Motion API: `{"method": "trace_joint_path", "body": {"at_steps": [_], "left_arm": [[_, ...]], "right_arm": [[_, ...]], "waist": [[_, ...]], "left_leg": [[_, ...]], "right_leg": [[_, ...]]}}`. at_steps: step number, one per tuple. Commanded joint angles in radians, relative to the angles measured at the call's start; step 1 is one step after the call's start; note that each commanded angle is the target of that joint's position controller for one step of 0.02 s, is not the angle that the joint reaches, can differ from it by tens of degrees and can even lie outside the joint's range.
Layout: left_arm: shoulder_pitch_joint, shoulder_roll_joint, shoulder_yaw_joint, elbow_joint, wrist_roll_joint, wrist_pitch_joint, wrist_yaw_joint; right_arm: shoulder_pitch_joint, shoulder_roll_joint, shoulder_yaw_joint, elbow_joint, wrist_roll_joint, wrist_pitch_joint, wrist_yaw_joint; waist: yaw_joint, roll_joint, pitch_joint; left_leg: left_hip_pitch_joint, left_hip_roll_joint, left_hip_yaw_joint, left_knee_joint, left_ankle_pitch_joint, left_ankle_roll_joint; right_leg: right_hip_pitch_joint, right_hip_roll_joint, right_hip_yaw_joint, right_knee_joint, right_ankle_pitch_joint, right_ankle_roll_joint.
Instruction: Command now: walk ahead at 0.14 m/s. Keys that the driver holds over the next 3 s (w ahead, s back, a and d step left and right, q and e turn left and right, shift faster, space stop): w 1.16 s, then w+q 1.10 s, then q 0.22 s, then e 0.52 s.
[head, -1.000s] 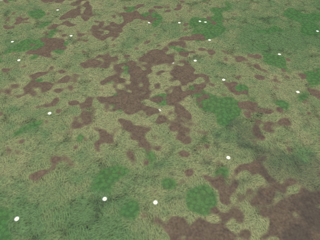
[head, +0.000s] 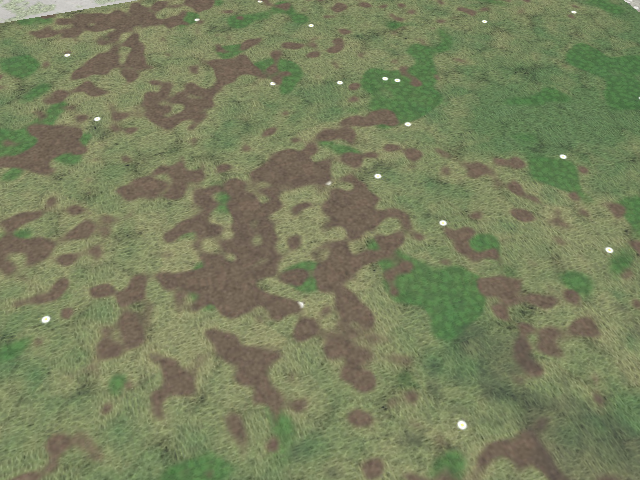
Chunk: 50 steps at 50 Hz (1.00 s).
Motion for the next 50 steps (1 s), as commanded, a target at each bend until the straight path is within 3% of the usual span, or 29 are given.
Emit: {"method": "trace_joint_path", "body": {"at_steps": [1,2,3,5,7,8,9,10,11,12,14,15,17,20,26,29,30,31,32,33,34,35,36,37,39,41,43,46,50], "left_arm": [[0.174,0.082,0.022,0.017,0.002,0.032,0.004],[0.152,0.105,0.031,0.009,0.001,0.029,0.001],[0.132,0.112,0.035,0.005,0.0,0.022,-0.003],[0.138,0.083,0.035,0.023,0.003,0.002,-0.01],[0.209,0.056,0.037,0.068,0.006,-0.01,-0.014],[0.276,0.074,0.042,0.091,0.009,-0.017,-0.013],[0.33,0.138,0.058,0.104,0.001,-0.024,-0.01],[0.298,0.221,0.08,0.093,0.008,-0.038,-0.017],[0.215,0.174,0.069,0.061,0.012,-0.064,-0.016],[0.162,0.14,0.062,0.045,0.004,-0.08,-0.02],[0.157,0.121,0.058,0.037,-0.013,-0.086,-0.03],[0.188,0.106,0.053,0.047,-0.011,-0.087,-0.033],[0.247,0.096,0.049,0.066,-0.007,-0.084,-0.034],[0.279,0.118,0.049,0.068,-0.003,-0.078,-0.03],[0.328,0.156,0.061,0.086,-0.016,-0.068,-0.027],[0.314,0.169,0.073,0.097,-0.028,-0.058,-0.028],[0.293,0.176,0.077,0.093,-0.029,-0.054,-0.028],[0.264,0.17,0.075,0.086,-0.029,-0.052,-0.027],[0.237,0.145,0.066,0.069,-0.02,-0.052,-0.028],[0.278,0.057,0.04,0.034,-0.004,-0.066,-0.035],[0.295,0.008,0.024,0.036,-0.017,-0.096,-0.04],[0.224,0.101,0.05,0.021,-0.044,-0.115,-0.044],[0.154,0.128,0.055,0.001,-0.051,-0.12,-0.043],[0.121,0.123,0.06,-0.003,-0.04,-0.114,-0.034],[0.139,0.086,0.068,-0.002,-0.026,-0.087,-0.024],[0.137,0.064,0.07,-0.01,-0.027,-0.068,-0.024],[0.064,0.076,0.073,-0.043,-0.017,-0.062,-0.026],[-0.068,0.069,0.066,-0.091,-0.01,-0.066,-0.037],[-0.229,0.054,0.049,-0.136,-0.02,-0.07,-0.058]], "right_arm": [[-0.04,-0.206,-0.051,-0.062,0.029,0.006,-0.022],[-0.038,-0.225,-0.06,-0.064,0.041,0.014,-0.03],[-0.039,-0.219,-0.061,-0.067,0.048,0.019,-0.037],[-0.049,-0.197,-0.061,-0.072,0.064,0.023,-0.045],[-0.064,-0.172,-0.058,-0.079,0.078,0.027,-0.049],[-0.098,-0.128,-0.047,-0.1,0.077,0.026,-0.046],[-0.103,-0.057,-0.033,-0.118,0.073,0.016,-0.038],[-0.114,-0.095,-0.043,-0.134,0.061,0.0,-0.033],[-0.099,-0.141,-0.056,-0.122,0.061,-0.009,-0.026],[-0.061,-0.151,-0.063,-0.096,0.056,-0.01,-0.02],[-0.057,-0.14,-0.068,-0.073,0.039,-0.009,-0.019],[-0.072,-0.122,-0.068,-0.071,0.037,-0.008,-0.017],[-0.106,-0.092,-0.063,-0.077,0.041,-0.005,-0.014],[-0.196,-0.071,-0.055,-0.106,0.048,-0.005,-0.013],[-0.314,-0.07,-0.04,-0.146,0.064,-0.016,0.009],[-0.29,-0.095,-0.044,-0.156,0.065,-0.023,0.02],[-0.23,-0.115,-0.055,-0.142,0.062,-0.026,0.02],[-0.101,-0.144,-0.075,-0.102,0.062,-0.027,0.016],[0.094,-0.205,-0.105,-0.045,0.065,-0.028,0.008],[0.268,-0.317,-0.133,-0.015,0.044,-0.02,-0.002],[0.286,-0.292,-0.119,-0.003,0.046,-0.018,0.005],[0.194,-0.215,-0.094,-0.019,0.044,-0.023,0.009],[0.104,-0.156,-0.077,-0.043,0.045,-0.025,0.011],[0.027,-0.119,-0.065,-0.057,0.039,-0.027,0.018],[-0.003,-0.076,-0.052,-0.046,0.028,-0.031,0.023],[0.036,-0.088,-0.052,-0.02,0.028,-0.035,0.015],[0.075,-0.12,-0.057,-0.003,0.027,-0.037,0.002],[0.119,-0.132,-0.055,0.007,0.028,-0.028,-0.015],[0.195,-0.153,-0.057,0.025,0.041,-0.026,-0.022]], "waist": [[0.046,0.167,-0.126],[0.046,0.179,-0.099],[0.048,0.17,-0.074],[0.072,0.131,-0.049],[0.111,0.093,-0.037],[0.128,0.0,-0.014],[0.113,-0.203,-0.024],[0.098,-0.264,0.055],[0.052,-0.17,0.08],[0.019,-0.123,0.061],[0.016,-0.068,0.02],[0.023,-0.058,0.008],[0.04,-0.068,0.004],[0.072,-0.084,0.028],[0.118,-0.111,0.082],[0.083,-0.128,0.09],[0.042,-0.133,0.063],[-0.026,-0.12,-0.004],[-0.109,-0.065,-0.132],[-0.132,0.18,-0.312],[-0.113,0.338,-0.411],[-0.097,0.248,-0.276],[-0.066,0.186,-0.183],[-0.031,0.106,-0.114],[0.02,0.129,-0.06],[0.04,0.122,-0.03],[0.038,0.095,-0.001],[0.014,0.078,0.023],[-0.036,0.074,0.055]], "left_leg": [[-0.108,0.286,-0.266,-0.234,-0.36,0.164],[-0.121,0.311,-0.315,-0.265,-0.48,0.159],[-0.125,0.327,-0.347,-0.283,-0.543,0.152],[-0.139,0.319,-0.341,-0.273,-0.576,0.125],[-0.177,0.255,-0.276,-0.202,-0.587,0.071],[-0.248,0.189,-0.209,-0.038,-0.535,0.028],[-0.407,0.059,-0.041,0.281,-0.43,-0.024],[-0.543,0.059,-0.078,0.416,-0.374,-0.007],[-0.558,0.101,-0.147,0.497,-0.272,0.003],[-0.558,0.11,-0.159,0.522,-0.193,-0.002],[-0.533,0.13,-0.134,0.552,-0.106,-0.023],[-0.512,0.135,-0.116,0.563,-0.061,-0.034],[-0.502,0.145,-0.09,0.547,-0.004,-0.054],[-0.459,0.15,-0.065,0.425,0.05,-0.076],[-0.325,0.133,-0.022,0.214,0.024,-0.076],[-0.235,0.127,-0.021,0.145,-0.067,-0.034],[-0.142,0.107,-0.006,0.128,-0.091,-0.017],[0.028,0.076,0.014,0.112,-0.088,0.004],[0.304,0.116,-0.04,0.121,-0.074,0.042],[0.706,0.381,-0.408,0.098,-0.144,0.159],[0.768,0.5,-0.784,-0.093,-0.286,0.241],[0.647,0.467,-0.687,-0.107,-0.298,0.199],[0.508,0.429,-0.535,-0.11,-0.237,0.158],[0.361,0.382,-0.421,-0.142,-0.153,0.135],[0.207,0.312,-0.287,-0.196,-0.053,0.11],[0.165,0.296,-0.231,-0.222,0.059,0.122],[0.176,0.303,-0.206,-0.237,0.147,0.134],[0.2,0.287,-0.163,-0.247,0.189,0.119],[0.24,0.274,-0.124,-0.268,0.138,0.097]], "right_leg": [[0.228,0.029,-0.066,-0.074,0.06,-0.011],[0.206,0.032,-0.077,-0.066,0.047,-0.025],[0.188,0.028,-0.079,-0.081,0.03,-0.043],[0.239,0.034,-0.098,-0.207,0.039,-0.083],[0.349,0.055,-0.118,-0.382,0.038,-0.13],[0.401,-0.031,0.007,-0.527,-0.064,-0.172],[0.492,-0.219,0.285,-0.667,-0.241,-0.238],[0.426,-0.342,0.519,-0.779,-0.404,-0.311],[0.4,-0.318,0.493,-0.786,-0.34,-0.286],[0.418,-0.273,0.401,-0.773,-0.221,-0.243],[0.438,-0.22,0.265,-0.766,-0.057,-0.197],[0.432,-0.199,0.212,-0.764,0.016,-0.191],[0.432,-0.175,0.146,-0.763,0.111,-0.194],[0.412,-0.16,0.091,-0.773,0.171,-0.197],[0.423,-0.18,0.036,-0.739,0.227,-0.203],[0.455,-0.22,0.044,-0.682,0.282,-0.193],[0.448,-0.217,0.032,-0.621,0.396,-0.183],[0.418,-0.185,-0.006,-0.489,0.581,-0.163],[0.303,-0.129,-0.06,-0.25,0.646,-0.128],[-0.062,-0.004,-0.135,0.168,0.339,-0.057],[-0.254,0.094,-0.012,0.409,-0.167,-0.048],[-0.342,0.028,0.05,0.52,-0.123,-0.073],[-0.349,-0.025,0.018,0.515,-0.031,-0.097],[-0.298,-0.065,-0.001,0.458,0.062,-0.099],[-0.192,-0.103,-0.001,0.365,0.151,-0.103],[-0.189,-0.104,-0.015,0.317,0.182,-0.096],[-0.256,-0.105,-0.021,0.232,0.252,-0.076],[-0.292,-0.092,-0.032,0.026,0.394,-0.061],[-0.234,-0.043,-0.076,-0.201,0.506,-0.067]]}}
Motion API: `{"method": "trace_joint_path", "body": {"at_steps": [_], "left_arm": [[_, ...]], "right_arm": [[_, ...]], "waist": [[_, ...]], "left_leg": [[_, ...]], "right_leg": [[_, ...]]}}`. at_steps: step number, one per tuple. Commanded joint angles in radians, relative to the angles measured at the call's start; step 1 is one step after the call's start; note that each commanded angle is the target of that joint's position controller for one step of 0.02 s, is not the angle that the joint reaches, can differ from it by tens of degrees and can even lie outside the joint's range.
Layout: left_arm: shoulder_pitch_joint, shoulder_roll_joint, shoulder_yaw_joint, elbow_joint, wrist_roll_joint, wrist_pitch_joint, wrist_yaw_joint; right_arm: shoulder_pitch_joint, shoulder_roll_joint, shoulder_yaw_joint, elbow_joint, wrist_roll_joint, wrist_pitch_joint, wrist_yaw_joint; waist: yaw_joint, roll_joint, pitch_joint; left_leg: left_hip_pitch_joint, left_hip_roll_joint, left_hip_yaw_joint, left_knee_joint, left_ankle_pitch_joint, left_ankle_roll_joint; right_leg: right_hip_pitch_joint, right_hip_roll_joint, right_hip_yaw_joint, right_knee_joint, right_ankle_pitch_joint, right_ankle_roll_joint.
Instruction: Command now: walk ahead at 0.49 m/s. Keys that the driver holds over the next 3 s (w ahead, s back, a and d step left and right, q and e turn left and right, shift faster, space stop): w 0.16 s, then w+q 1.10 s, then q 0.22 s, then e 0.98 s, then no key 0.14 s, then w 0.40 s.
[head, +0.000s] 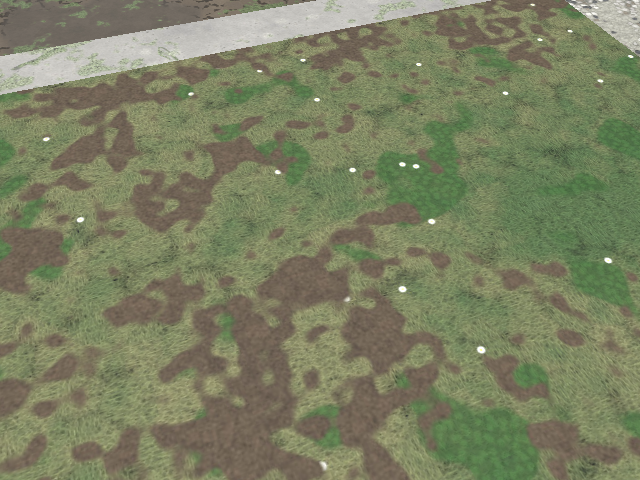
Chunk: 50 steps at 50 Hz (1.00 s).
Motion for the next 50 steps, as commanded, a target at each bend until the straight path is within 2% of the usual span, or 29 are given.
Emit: {"method": "trace_joint_path", "body": {"at_steps": [1,4,6,8,9,10,11,12,13,14,15,17,18,21,27,31,33,36,37,38,39,40,41,42,43,44,45,47,50], "left_arm": [[-0.123,0.022,-0.01,-0.079,-0.006,-0.011,-0.018],[-0.2,0.031,-0.016,-0.117,-0.01,-0.018,-0.038],[-0.198,0.049,-0.014,-0.129,-0.012,-0.023,-0.049],[-0.07,0.102,0.01,-0.101,-0.01,-0.026,-0.048],[0.105,0.149,0.036,-0.049,-0.008,-0.026,-0.041],[0.306,0.23,0.057,-0.012,0.009,-0.025,-0.028],[0.354,0.27,0.06,0.007,0.02,-0.023,-0.033],[0.347,0.173,0.035,0.0,0.015,-0.024,-0.03],[0.249,0.137,0.022,-0.013,0.01,-0.026,-0.024],[0.164,0.11,0.011,-0.026,0.011,-0.03,-0.024],[0.115,0.085,0.006,-0.025,0.017,-0.035,-0.027],[0.088,0.05,-0.002,-0.009,0.028,-0.041,-0.032],[0.098,0.057,0.001,0.002,0.028,-0.044,-0.03],[0.119,0.096,0.013,0.023,0.033,-0.047,-0.012],[0.172,0.129,0.02,0.041,0.028,-0.033,0.019],[0.252,0.149,0.03,0.066,0.015,-0.012,0.026],[0.262,0.163,0.036,0.07,0.006,0.002,0.025],[0.213,0.206,0.049,0.051,-0.007,0.018,0.03],[0.19,0.217,0.05,0.043,-0.011,0.025,0.031],[0.176,0.213,0.045,0.034,-0.013,0.028,0.031],[0.191,0.153,0.025,0.004,0.019,0.017,0.029],[0.242,0.043,-0.008,-0.052,0.017,-0.024,0.015],[0.12,0.129,0.006,-0.076,-0.027,-0.065,0.001],[0.073,0.135,0.007,-0.093,-0.046,-0.081,-0.005],[0.074,0.133,0.009,-0.077,-0.027,-0.083,0.003],[0.078,0.15,0.021,-0.069,0.001,-0.074,0.011],[0.098,0.154,0.027,-0.067,0.007,-0.058,0.011],[0.093,0.131,0.027,-0.082,0.018,-0.034,0.012],[-0.015,0.11,0.019,-0.125,0.028,-0.021,0.017]], "right_arm": [[0.024,-0.165,-0.029,-0.036,0.01,-0.01,-0.01],[0.074,-0.17,-0.035,-0.012,0.014,0.005,-0.014],[0.069,-0.182,-0.042,-0.009,0.014,0.014,-0.017],[0.033,-0.202,-0.048,-0.019,0.011,0.022,-0.017],[0.016,-0.181,-0.04,-0.028,0.009,0.026,-0.014],[0.013,-0.148,-0.023,-0.056,-0.006,0.023,-0.011],[0.153,0.003,0.018,-0.051,0.007,0.003,0.0],[0.087,-0.115,-0.01,-0.038,0.035,-0.019,0.003],[-0.011,-0.166,-0.028,-0.074,0.057,-0.028,0.001],[-0.064,-0.162,-0.03,-0.084,0.054,-0.027,-0.008],[-0.083,-0.146,-0.038,-0.086,0.04,-0.017,-0.016],[-0.027,-0.093,-0.042,-0.069,0.039,0.017,-0.016],[-0.017,-0.073,-0.043,-0.068,0.039,0.03,-0.017],[-0.095,-0.084,-0.054,-0.105,0.033,0.052,-0.021],[-0.267,-0.074,-0.052,-0.169,0.017,0.041,0.011],[-0.397,-0.058,-0.039,-0.237,0.017,0.04,0.036],[-0.428,-0.062,-0.038,-0.269,0.02,0.042,0.048],[-0.355,-0.11,-0.06,-0.287,0.024,0.047,0.058],[-0.243,-0.148,-0.081,-0.267,0.028,0.047,0.057],[-0.076,-0.214,-0.118,-0.224,0.03,0.048,0.045],[0.043,-0.322,-0.149,-0.198,0.029,0.055,0.021],[-0.01,-0.376,-0.145,-0.234,0.022,0.041,0.025],[0.021,-0.292,-0.119,-0.235,0.011,0.031,0.032],[-0.012,-0.234,-0.105,-0.233,0.01,0.021,0.031],[-0.094,-0.194,-0.092,-0.251,0.017,0.013,0.032],[-0.161,-0.158,-0.081,-0.27,0.015,0.011,0.03],[-0.189,-0.14,-0.072,-0.286,0.009,0.01,0.025],[-0.172,-0.17,-0.077,-0.288,0.012,0.006,0.013],[-0.113,-0.21,-0.087,-0.281,0.016,0.006,-0.009]], "waist": [[-0.002,0.081,0.109],[-0.015,0.082,0.127],[0.006,0.097,0.109],[0.086,0.137,0.013],[0.17,0.13,-0.085],[0.231,0.032,-0.242],[0.153,-0.23,-0.405],[0.193,-0.133,-0.379],[0.173,-0.103,-0.21],[0.136,-0.016,-0.127],[0.104,0.006,-0.066],[0.052,-0.028,-0.029],[0.043,-0.028,-0.012],[0.039,-0.017,0.044],[0.08,-0.002,0.085],[0.129,0.015,0.126],[0.128,0.003,0.131],[0.055,-0.053,0.051],[-0.013,-0.058,-0.013],[-0.098,-0.03,-0.104],[-0.108,0.155,-0.185],[0.005,0.309,-0.308],[-0.063,0.173,-0.308],[-0.047,0.147,-0.19],[0.004,0.048,-0.107],[0.042,0.043,-0.075],[0.07,0.05,-0.062],[0.085,0.052,-0.045],[0.058,0.065,-0.003]], "left_leg": [[-0.047,0.273,-0.124,-0.086,0.299,0.129],[0.08,0.32,-0.131,-0.033,0.34,0.126],[0.132,0.338,-0.127,0.024,0.452,0.113],[0.132,0.319,-0.102,0.181,0.777,0.089],[0.046,0.267,-0.077,0.38,0.832,0.063],[-0.208,0.201,-0.048,0.705,0.522,0.031],[-0.582,0.012,-0.083,1.051,-0.282,-0.022],[-0.668,0.048,-0.229,1.165,-0.339,-0.005],[-0.726,0.097,-0.202,1.175,-0.26,0.004],[-0.685,0.152,-0.176,1.127,-0.165,0.002],[-0.639,0.183,-0.169,1.069,-0.112,-0.001],[-0.542,0.215,-0.176,1.011,-0.061,0.002],[-0.538,0.218,-0.172,0.995,-0.051,0.0],[-0.643,0.222,-0.193,0.914,0.064,-0.012],[-0.7,0.201,-0.129,0.624,0.301,-0.026],[-0.753,0.192,-0.066,0.508,0.259,-0.008],[-0.752,0.178,-0.032,0.478,0.175,0.009],[-0.555,0.088,0.06,0.466,0.025,0.061],[-0.404,0.04,0.085,0.441,0.013,0.088],[-0.144,-0.002,0.069,0.365,0.078,0.127],[0.142,0.196,-0.253,0.341,0.093,0.196],[0.381,0.406,-0.869,0.145,-0.087,0.395],[0.387,0.408,-0.87,0.062,-0.088,0.353],[0.296,0.376,-0.704,0.079,-0.02,0.308],[0.133,0.325,-0.566,0.084,0.088,0.266],[0.004,0.286,-0.476,0.076,0.177,0.239],[-0.073,0.26,-0.434,0.053,0.222,0.231],[-0.145,0.243,-0.398,0.026,0.311,0.238],[-0.181,0.207,-0.337,0.012,0.362,0.219]], "right_leg": [[0.015,0.032,-0.029,-0.132,0.068,-0.004],[-0.021,0.045,-0.025,-0.201,0.006,-0.024],[0.028,0.065,-0.038,-0.231,-0.07,-0.048],[0.257,0.13,-0.086,-0.244,-0.122,-0.084],[0.511,0.144,-0.085,-0.257,-0.091,-0.117],[0.867,-0.054,0.135,-0.224,-0.066,-0.185],[1.179,-0.306,0.628,-0.353,-0.245,-0.336],[1.134,-0.284,0.674,-0.419,-0.311,-0.297],[0.983,-0.256,0.493,-0.44,-0.254,-0.242],[0.817,-0.219,0.362,-0.478,-0.172,-0.21],[0.69,-0.183,0.27,-0.519,-0.133,-0.187],[0.567,-0.136,0.148,-0.586,-0.133,-0.165],[0.538,-0.131,0.105,-0.609,-0.116,-0.17],[0.532,-0.13,0.013,-0.648,-0.078,-0.167],[0.616,-0.117,-0.142,-0.659,-0.03,-0.13],[0.753,-0.157,-0.193,-0.615,0.014,-0.125],[0.814,-0.178,-0.212,-0.567,0.089,-0.117],[0.831,-0.179,-0.257,-0.378,0.547,-0.085],[0.806,-0.161,-0.274,-0.217,0.669,-0.068],[0.697,-0.115,-0.291,0.016,0.602,-0.029],[0.401,-0.049,-0.286,0.358,0.052,0.022],[0.036,0.177,-0.086,0.664,-0.641,0.068],[-0.075,0.136,0.078,0.707,-0.606,0.038],[-0.13,0.09,0.066,0.66,-0.523,0.009],[-0.075,0.039,0.065,0.565,-0.441,0.003],[0.007,0.008,0.063,0.476,-0.396,0.009],[0.07,-0.008,0.067,0.437,-0.367,0.017],[0.102,-0.005,0.05,0.351,-0.335,0.047],[0.063,0.025,0.029,0.155,-0.186,0.084]]}}
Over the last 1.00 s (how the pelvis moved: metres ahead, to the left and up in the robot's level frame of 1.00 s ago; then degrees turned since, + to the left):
0.36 0.07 0.01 1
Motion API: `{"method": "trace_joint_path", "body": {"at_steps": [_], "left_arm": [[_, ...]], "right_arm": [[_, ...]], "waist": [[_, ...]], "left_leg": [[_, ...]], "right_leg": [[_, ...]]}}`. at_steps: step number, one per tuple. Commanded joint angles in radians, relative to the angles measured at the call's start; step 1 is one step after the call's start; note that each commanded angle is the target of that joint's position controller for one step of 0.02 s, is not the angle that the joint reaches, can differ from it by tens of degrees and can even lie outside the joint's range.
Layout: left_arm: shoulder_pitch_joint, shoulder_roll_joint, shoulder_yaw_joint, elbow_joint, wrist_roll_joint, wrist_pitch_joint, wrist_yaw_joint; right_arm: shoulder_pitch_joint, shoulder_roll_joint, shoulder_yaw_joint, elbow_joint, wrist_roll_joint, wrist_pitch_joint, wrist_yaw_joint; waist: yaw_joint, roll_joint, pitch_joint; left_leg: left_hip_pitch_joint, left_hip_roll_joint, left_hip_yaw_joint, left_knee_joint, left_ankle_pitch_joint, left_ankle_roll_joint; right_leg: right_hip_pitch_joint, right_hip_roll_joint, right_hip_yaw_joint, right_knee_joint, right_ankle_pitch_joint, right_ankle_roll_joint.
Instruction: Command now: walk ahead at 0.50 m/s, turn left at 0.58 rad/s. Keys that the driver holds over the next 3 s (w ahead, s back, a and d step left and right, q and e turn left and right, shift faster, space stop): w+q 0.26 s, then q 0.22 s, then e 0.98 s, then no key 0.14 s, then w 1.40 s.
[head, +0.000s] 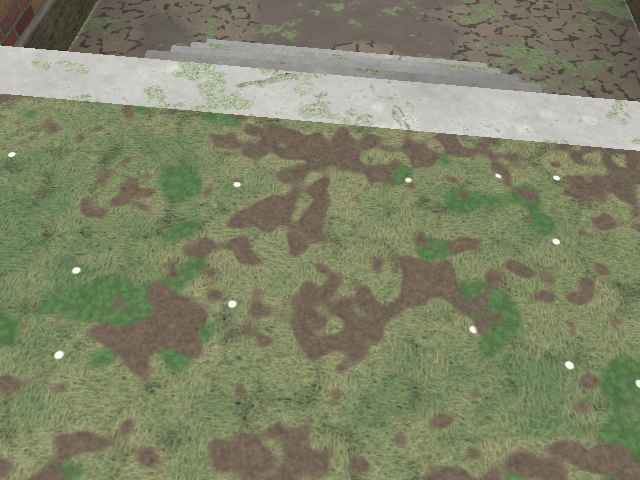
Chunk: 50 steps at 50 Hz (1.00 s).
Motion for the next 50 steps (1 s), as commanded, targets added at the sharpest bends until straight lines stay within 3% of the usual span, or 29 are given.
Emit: {"method": "trace_joint_path", "body": {"at_steps": [1,5,9,11,12,13,14,15,16,17,18,19,22,25,29,31,33,34,35,36,37,38,39,40,42,44,46,48,50], "left_arm": [[-0.045,0.056,0.012,-0.07,0.008,0.003,0.004],[-0.171,0.036,-0.002,-0.113,-0.007,-0.008,-0.016],[-0.216,0.072,0.002,-0.149,-0.014,-0.027,-0.036],[-0.177,0.095,0.009,-0.147,-0.016,-0.038,-0.041],[-0.109,0.11,0.017,-0.131,-0.015,-0.043,-0.039],[0.007,0.142,0.032,-0.105,-0.004,-0.048,-0.033],[0.167,0.201,0.047,-0.092,0.018,-0.047,-0.024],[0.248,0.261,0.062,-0.068,0.035,-0.032,-0.025],[0.225,0.167,0.039,-0.088,0.009,-0.023,-0.028],[0.166,0.1,0.02,-0.111,0.004,-0.012,-0.023],[0.11,0.08,0.009,-0.119,0.01,0.0,-0.021],[0.079,0.067,0.003,-0.111,0.01,0.008,-0.022],[0.041,0.084,0.007,-0.09,0.015,0.012,-0.023],[0.041,0.134,0.024,-0.074,0.009,0.023,-0.01],[0.038,0.126,0.013,-0.041,-0.013,0.041,-0.016],[0.06,0.129,0.007,-0.017,-0.022,0.044,-0.031],[0.05,0.146,0.005,-0.006,-0.037,0.049,-0.037],[0.071,0.127,-0.004,0.005,-0.039,0.049,-0.037],[0.109,0.092,-0.017,0.006,-0.019,0.043,-0.039],[0.186,0.05,-0.031,0.007,0.011,0.038,-0.046],[0.194,0.032,-0.041,-0.001,-0.005,0.048,-0.038],[0.124,0.089,-0.027,-0.019,-0.021,0.062,-0.031],[0.087,0.133,-0.009,-0.032,-0.03,0.08,-0.023],[0.111,0.154,0.007,-0.021,-0.029,0.102,-0.014],[0.17,0.125,0.014,-0.011,-0.028,0.14,0.0],[0.167,0.084,0.009,-0.021,-0.022,0.157,0.008],[0.137,0.064,0.003,-0.047,-0.02,0.16,0.0],[0.119,0.078,0.005,-0.072,-0.021,0.159,-0.017],[0.156,0.089,0.012,-0.074,-0.018,0.157,-0.034]], "right_arm": [[-0.004,-0.177,-0.039,-0.073,0.004,-0.016,-0.024],[0.049,-0.172,-0.037,-0.066,0.008,-0.006,-0.03],[0.093,-0.168,-0.035,-0.053,0.013,0.006,-0.036],[0.082,-0.178,-0.039,-0.06,0.009,0.013,-0.043],[0.063,-0.176,-0.038,-0.07,0.008,0.016,-0.043],[0.037,-0.151,-0.029,-0.086,0.005,0.015,-0.039],[0.011,-0.111,-0.012,-0.12,-0.012,0.014,-0.036],[0.176,-0.043,0.007,-0.139,0.014,0.007,-0.036],[0.198,-0.148,-0.007,-0.118,0.019,0.007,-0.038],[0.1,-0.21,-0.026,-0.127,0.017,0.018,-0.04],[0.039,-0.215,-0.031,-0.143,0.008,0.03,-0.045],[0.01,-0.206,-0.037,-0.157,-0.002,0.039,-0.045],[0.034,-0.117,-0.025,-0.18,0.015,0.074,-0.04],[-0.021,-0.093,-0.013,-0.22,0.002,0.083,-0.037],[-0.08,-0.069,0.005,-0.224,-0.015,0.072,-0.023],[-0.12,-0.081,0.004,-0.226,-0.021,0.067,-0.019],[-0.121,-0.099,-0.003,-0.221,-0.024,0.057,-0.018],[-0.109,-0.124,-0.01,-0.216,-0.028,0.052,-0.022],[-0.096,-0.188,-0.024,-0.224,-0.039,0.05,-0.034],[-0.098,-0.244,-0.033,-0.245,-0.054,0.065,-0.051],[-0.107,-0.198,-0.024,-0.236,-0.043,0.077,-0.053],[-0.103,-0.181,-0.023,-0.231,-0.038,0.078,-0.049],[-0.091,-0.201,-0.031,-0.221,-0.04,0.075,-0.051],[-0.098,-0.215,-0.034,-0.219,-0.038,0.068,-0.053],[-0.195,-0.182,-0.026,-0.221,-0.025,0.056,-0.055],[-0.247,-0.159,-0.024,-0.211,-0.029,0.055,-0.056],[-0.263,-0.157,-0.027,-0.199,-0.029,0.057,-0.061],[-0.246,-0.171,-0.033,-0.183,-0.024,0.061,-0.065],[-0.251,-0.188,-0.037,-0.17,-0.007,0.068,-0.067]], "waist": [[0.017,0.067,-0.044],[-0.036,0.117,-0.022],[-0.048,0.126,-0.023],[-0.02,0.155,-0.032],[0.018,0.171,-0.055],[0.077,0.16,-0.131],[0.149,0.081,-0.272],[0.08,-0.27,-0.429],[0.081,-0.234,-0.413],[0.1,-0.121,-0.273],[0.082,-0.028,-0.193],[0.058,-0.008,-0.134],[0.009,-0.091,-0.087],[0.017,-0.078,-0.125],[0.025,-0.064,-0.162],[0.037,-0.067,-0.146],[0.015,-0.078,-0.128],[0.007,-0.067,-0.128],[0.022,-0.008,-0.171],[0.065,0.136,-0.235],[0.048,0.241,-0.271],[0.012,0.236,-0.229],[-0.013,0.245,-0.189],[-0.005,0.221,-0.168],[0.056,0.183,-0.127],[0.071,0.179,-0.111],[0.063,0.193,-0.121],[0.049,0.201,-0.15],[0.072,0.191,-0.163]], "left_leg": [[0.015,0.228,-0.212,-0.144,0.293,0.152],[-0.001,0.2,-0.212,-0.126,0.17,0.102],[0.111,0.245,-0.314,-0.031,0.142,0.091],[0.148,0.264,-0.363,0.026,0.192,0.08],[0.146,0.25,-0.368,0.075,0.267,0.068],[0.108,0.196,-0.336,0.198,0.344,0.039],[-0.03,0.125,-0.26,0.477,0.244,-0.008],[-0.396,-0.025,-0.149,0.818,-0.357,-0.087],[-0.501,0.045,-0.18,0.971,-0.464,-0.104],[-0.531,0.077,-0.162,1.019,-0.402,-0.124],[-0.501,0.112,-0.114,1.006,-0.347,-0.141],[-0.475,0.139,-0.094,0.958,-0.319,-0.15],[-0.38,0.176,-0.032,0.816,-0.268,-0.156],[-0.368,0.189,-0.02,0.664,-0.157,-0.162],[-0.191,0.161,0.011,0.41,0.001,-0.141],[-0.143,0.141,0.024,0.294,0.027,-0.134],[-0.052,0.111,0.047,0.12,0.102,-0.112],[0.037,0.117,0.037,0.018,0.192,-0.091],[0.172,0.23,-0.066,0.031,0.473,-0.058],[0.343,0.414,-0.192,0.118,0.719,0.031],[0.301,0.478,-0.251,0.092,0.574,0.128],[0.246,0.458,-0.257,0.044,0.45,0.146],[0.22,0.471,-0.265,0.011,0.42,0.156],[0.166,0.482,-0.241,-0.008,0.414,0.163],[0.033,0.449,-0.137,-0.039,0.334,0.128],[-0.037,0.409,-0.046,-0.052,0.274,0.102],[-0.046,0.396,0.009,-0.039,0.247,0.092],[-0.004,0.422,0.008,-0.013,0.261,0.091],[-0.001,0.43,0.026,0.041,0.23,0.06]], "right_leg": [[-0.022,0.028,-0.02,-0.191,0.171,0.029],[0.054,0.091,-0.032,-0.443,0.344,0.017],[0.071,0.114,-0.002,-0.543,0.297,-0.008],[0.126,0.12,0.0,-0.563,0.209,-0.03],[0.216,0.132,-0.017,-0.588,0.191,-0.05],[0.4,0.11,-0.012,-0.602,0.217,-0.086],[0.676,-0.048,0.123,-0.552,0.28,-0.152],[1.038,-0.301,0.555,-0.589,0.308,-0.328],[1.017,-0.339,0.663,-0.625,0.275,-0.328],[0.881,-0.299,0.479,-0.62,0.393,-0.289],[0.738,-0.254,0.32,-0.62,0.551,-0.261],[0.62,-0.208,0.221,-0.63,0.656,-0.248],[0.448,-0.144,0.057,-0.719,0.65,-0.243],[0.463,-0.172,0.005,-0.752,0.697,-0.277],[0.433,-0.12,-0.074,-0.745,0.636,-0.255],[0.451,-0.11,-0.054,-0.72,0.567,-0.239],[0.446,-0.095,-0.025,-0.657,0.47,-0.206],[0.419,-0.069,-0.014,-0.617,0.392,-0.166],[0.36,-0.017,-0.029,-0.554,0.244,-0.1],[0.201,0.058,-0.077,-0.447,-0.137,-0.036],[0.162,0.078,-0.093,-0.362,-0.289,-0.005],[0.129,0.081,-0.088,-0.257,-0.329,0.009],[0.057,0.087,-0.086,-0.09,-0.388,0.016],[0.038,0.077,-0.059,0.05,-0.408,0.026],[0.084,0.057,-0.042,0.105,-0.332,0.036],[0.139,0.058,-0.076,0.042,-0.252,0.04],[0.197,0.05,-0.091,-0.081,-0.19,0.029],[0.237,0.054,-0.105,-0.183,-0.148,0.013],[0.316,0.077,-0.144,-0.319,-0.068,-0.019]]}}
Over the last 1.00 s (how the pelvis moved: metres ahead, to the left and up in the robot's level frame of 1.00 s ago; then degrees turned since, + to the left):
0.54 0.08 0.00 25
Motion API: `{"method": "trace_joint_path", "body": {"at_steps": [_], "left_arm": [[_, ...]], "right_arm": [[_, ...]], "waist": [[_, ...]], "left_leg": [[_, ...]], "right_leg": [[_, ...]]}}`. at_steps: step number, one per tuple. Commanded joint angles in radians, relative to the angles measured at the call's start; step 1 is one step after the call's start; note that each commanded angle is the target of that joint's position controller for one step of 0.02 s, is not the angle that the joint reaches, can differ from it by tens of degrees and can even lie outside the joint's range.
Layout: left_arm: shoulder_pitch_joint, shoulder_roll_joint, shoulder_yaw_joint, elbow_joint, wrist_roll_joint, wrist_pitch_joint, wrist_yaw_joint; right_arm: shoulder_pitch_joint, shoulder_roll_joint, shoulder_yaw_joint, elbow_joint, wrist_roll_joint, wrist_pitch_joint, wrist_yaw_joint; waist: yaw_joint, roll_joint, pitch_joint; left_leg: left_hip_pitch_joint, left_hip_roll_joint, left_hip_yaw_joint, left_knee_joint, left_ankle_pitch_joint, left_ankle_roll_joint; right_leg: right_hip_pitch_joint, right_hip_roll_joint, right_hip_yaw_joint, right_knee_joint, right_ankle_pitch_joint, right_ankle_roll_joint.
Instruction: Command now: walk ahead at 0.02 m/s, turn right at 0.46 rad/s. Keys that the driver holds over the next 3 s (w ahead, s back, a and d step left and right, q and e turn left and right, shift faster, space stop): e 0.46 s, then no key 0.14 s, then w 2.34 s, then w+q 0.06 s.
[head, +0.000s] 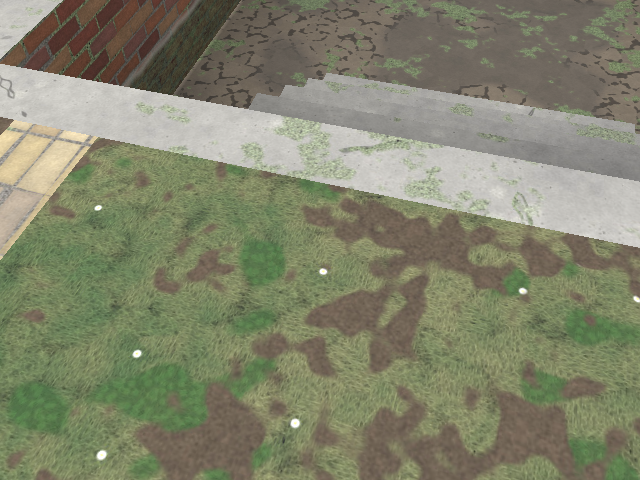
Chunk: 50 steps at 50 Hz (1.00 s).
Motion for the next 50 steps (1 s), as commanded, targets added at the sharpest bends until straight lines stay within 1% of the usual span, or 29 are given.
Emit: {"method": "trace_joint_path", "body": {"at_steps": [1,2,3,4,5,6,7,8,10,15,19,24,27,28,29,30,31,32,33,34,38,41,43,45,46,47,48,49,50], "left_arm": [[0.093,0.071,0.024,-0.047,0.006,-0.008,-0.02],[0.109,0.094,0.034,-0.044,0.017,-0.009,-0.018],[0.104,0.222,0.064,-0.071,0.024,-0.014,0.003],[0.103,0.282,0.066,-0.105,0.053,-0.028,-0.003],[0.109,0.255,0.06,-0.11,0.07,-0.05,-0.01],[0.064,0.228,0.054,-0.114,0.054,-0.065,-0.007],[0.013,0.194,0.046,-0.123,0.028,-0.066,0.002],[-0.018,0.165,0.036,-0.133,0.011,-0.062,0.012],[-0.008,0.143,0.027,-0.142,0.011,-0.056,0.027],[0.034,0.162,0.038,-0.157,0.004,-0.044,0.045],[0.018,0.179,0.047,-0.18,0.007,-0.031,0.042],[-0.021,0.177,0.049,-0.208,0.003,-0.018,0.03],[-0.046,0.149,0.037,-0.218,-0.009,-0.008,0.036],[-0.013,0.117,0.027,-0.218,0.0,-0.009,0.037],[0.049,0.065,0.01,-0.216,0.021,-0.015,0.033],[0.013,0.127,0.031,-0.241,0.016,-0.026,0.033],[0.027,0.189,0.049,-0.216,0.015,-0.031,0.034],[0.021,0.185,0.052,-0.202,0.011,-0.029,0.031],[0.023,0.147,0.043,-0.185,0.012,-0.024,0.029],[0.017,0.12,0.033,-0.185,0.013,-0.025,0.024],[-0.077,0.067,0.008,-0.206,0.005,-0.065,0.006],[-0.093,0.044,-0.004,-0.209,-0.002,-0.093,-0.002],[-0.052,0.064,0.002,-0.195,-0.009,-0.105,-0.006],[0.042,0.07,0.01,-0.155,-0.01,-0.109,-0.005],[0.118,0.084,0.017,-0.137,-0.014,-0.109,0.001],[0.235,0.124,0.027,-0.119,-0.009,-0.109,0.012],[0.298,0.262,0.06,-0.114,0.005,-0.106,0.007],[0.306,0.21,0.049,-0.107,0.013,-0.119,-0.001],[0.261,0.15,0.028,-0.113,0.014,-0.13,-0.005]], "right_arm": [[-0.048,-0.156,-0.042,-0.043,0.024,-0.003,-0.008],[-0.002,-0.127,-0.038,-0.019,0.027,0.002,-0.006],[0.04,-0.071,-0.025,-0.028,-0.007,0.006,0.0],[-0.071,-0.083,-0.024,-0.081,-0.015,0.001,-0.006],[-0.112,-0.117,-0.033,-0.087,-0.002,-0.002,-0.011],[-0.097,-0.129,-0.04,-0.075,0.008,0.0,-0.014],[-0.067,-0.134,-0.047,-0.048,0.001,0.003,-0.022],[-0.05,-0.145,-0.052,-0.038,-0.005,0.006,-0.027],[-0.021,-0.127,-0.051,-0.028,-0.002,0.001,-0.022],[-0.042,-0.092,-0.035,-0.033,0.005,-0.015,-0.014],[-0.046,-0.099,-0.032,-0.034,0.01,-0.025,0.002],[-0.004,-0.119,-0.034,-0.029,0.019,-0.049,0.024],[0.068,-0.119,-0.034,-0.007,0.012,-0.06,0.041],[0.076,-0.158,-0.041,-0.012,-0.003,-0.059,0.04],[0.045,-0.215,-0.045,-0.035,-0.02,-0.05,0.032],[0.053,-0.211,-0.042,-0.027,-0.044,-0.05,0.037],[0.048,-0.179,-0.035,-0.037,-0.028,-0.054,0.037],[0.042,-0.158,-0.029,-0.031,-0.009,-0.053,0.033],[0.05,-0.144,-0.022,-0.024,0.008,-0.053,0.031],[0.065,-0.139,-0.017,-0.012,0.018,-0.053,0.028],[0.134,-0.168,-0.021,0.004,0.013,-0.052,0.018],[0.165,-0.199,-0.027,0.012,0.02,-0.057,0.025],[0.173,-0.212,-0.028,0.016,0.031,-0.056,0.037],[0.168,-0.19,-0.017,0.019,0.036,-0.053,0.044],[0.16,-0.147,-0.002,0.018,0.029,-0.059,0.049],[0.122,-0.066,0.024,-0.001,0.011,-0.069,0.057],[0.106,-0.04,0.032,-0.06,0.016,-0.094,0.054],[0.062,-0.138,0.006,-0.069,0.037,-0.109,0.049],[0.072,-0.168,-0.006,-0.062,0.048,-0.114,0.055]], "waist": [[0.038,0.148,-0.159],[0.031,0.067,-0.121],[-0.015,-0.248,-0.08],[0.035,-0.325,-0.074],[0.06,-0.211,-0.105],[0.028,-0.16,-0.084],[0.002,-0.109,-0.082],[-0.012,-0.121,-0.085],[-0.022,-0.119,-0.121],[0.004,-0.117,-0.132],[0.013,-0.143,-0.107],[0.006,-0.157,-0.134],[-0.036,-0.137,-0.15],[-0.021,-0.065,-0.16],[0.039,0.173,-0.155],[0.02,0.288,-0.113],[0.003,0.186,-0.111],[0.003,0.148,-0.096],[-0.005,0.144,-0.076],[-0.019,0.164,-0.046],[-0.074,0.172,-0.018],[-0.086,0.189,-0.016],[-0.062,0.178,-0.012],[-0.008,0.145,-0.023],[0.032,0.127,-0.055],[0.083,0.01,-0.106],[0.085,-0.263,-0.119],[0.103,-0.195,-0.051],[0.071,-0.16,0.015]], "left_leg": [[0.069,0.219,-0.115,-0.041,0.191,0.162],[0.003,0.168,-0.057,0.071,0.04,0.091],[-0.222,0.032,0.059,0.37,-0.25,-0.025],[-0.383,-0.094,-0.077,0.59,-0.504,-0.05],[-0.403,-0.078,-0.17,0.691,-0.469,-0.03],[-0.418,-0.06,-0.195,0.705,-0.373,-0.011],[-0.423,-0.043,-0.203,0.687,-0.288,-0.009],[-0.401,-0.038,-0.209,0.671,-0.236,-0.015],[-0.348,-0.062,-0.203,0.675,-0.163,-0.027],[-0.332,-0.085,-0.217,0.444,-0.113,-0.058],[-0.231,-0.103,-0.221,0.298,-0.134,-0.064],[-0.116,-0.12,-0.22,0.151,-0.161,-0.043],[0.075,-0.1,-0.191,-0.121,0.063,-0.002],[0.175,0.01,-0.28,-0.15,0.157,0.04],[0.245,0.196,-0.47,-0.164,0.396,0.134],[0.167,0.313,-0.632,-0.186,0.444,0.305],[0.17,0.294,-0.607,-0.207,0.252,0.322],[0.186,0.226,-0.542,-0.219,0.023,0.27],[0.205,0.17,-0.503,-0.244,-0.187,0.229],[0.219,0.159,-0.507,-0.269,-0.275,0.221],[0.215,0.12,-0.42,-0.309,-0.236,0.213],[0.149,0.122,-0.378,-0.305,-0.183,0.223],[0.095,0.134,-0.379,-0.29,-0.195,0.231],[0.003,0.116,-0.36,-0.233,-0.197,0.206],[-0.072,0.092,-0.33,-0.163,-0.191,0.17],[-0.196,0.012,-0.233,0.076,-0.201,0.102],[-0.432,-0.088,-0.102,0.357,-0.308,0.048],[-0.538,-0.049,-0.171,0.549,-0.375,0.049],[-0.589,-0.006,-0.196,0.612,-0.281,0.069]], "right_leg": [[0.177,0.04,-0.054,-0.217,0.155,-0.052],[0.227,0.044,-0.004,-0.325,0.246,-0.088],[0.311,-0.192,0.349,-0.439,0.551,-0.184],[0.276,-0.35,0.591,-0.509,0.673,-0.372],[0.269,-0.325,0.572,-0.528,0.547,-0.385],[0.275,-0.268,0.499,-0.513,0.466,-0.329],[0.28,-0.223,0.44,-0.497,0.414,-0.273],[0.267,-0.201,0.408,-0.494,0.421,-0.249],[0.271,-0.164,0.372,-0.487,0.475,-0.242],[0.344,-0.141,0.396,-0.473,0.427,-0.247],[0.27,-0.126,0.456,-0.475,0.332,-0.261],[0.279,-0.117,0.541,-0.425,0.461,-0.261],[0.236,-0.062,0.514,-0.353,0.459,-0.197],[0.157,-0.012,0.465,-0.286,0.296,-0.146],[0.03,0.129,0.309,-0.093,-0.072,-0.084],[-0.084,0.176,0.223,0.079,-0.287,-0.035],[-0.11,0.131,0.237,0.219,-0.232,-0.01],[-0.152,0.117,0.228,0.257,-0.148,0.001],[-0.19,0.105,0.217,0.26,-0.093,0.014],[-0.23,0.096,0.209,0.253,-0.044,0.024],[-0.171,0.052,0.072,0.043,0.025,0.023],[-0.017,0.057,0.03,-0.15,0.001,-0.002],[0.095,0.07,0.009,-0.272,0.062,-0.03],[0.286,0.088,-0.005,-0.402,0.174,-0.061],[0.423,0.057,0.038,-0.408,0.173,-0.078],[0.573,-0.093,0.233,-0.465,0.096,-0.12],[0.643,-0.309,0.607,-0.573,-0.103,-0.258],[0.578,-0.35,0.728,-0.624,-0.224,-0.336],[0.55,-0.31,0.649,-0.63,-0.251,-0.315]]}}
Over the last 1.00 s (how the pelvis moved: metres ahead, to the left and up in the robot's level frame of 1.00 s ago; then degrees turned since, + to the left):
0.33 -0.02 -0.01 9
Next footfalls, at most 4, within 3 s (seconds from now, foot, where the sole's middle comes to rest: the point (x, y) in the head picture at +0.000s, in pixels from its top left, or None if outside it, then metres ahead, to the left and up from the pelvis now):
0.04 right None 0.04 -0.11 -0.77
0.56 left None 0.10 0.10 -0.77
0.94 right None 0.05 -0.16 -0.77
1.40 left None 0.46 -0.07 -0.77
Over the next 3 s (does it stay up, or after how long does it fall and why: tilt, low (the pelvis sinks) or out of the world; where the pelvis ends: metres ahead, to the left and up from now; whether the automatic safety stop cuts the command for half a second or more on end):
stays up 1.10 -0.43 0.00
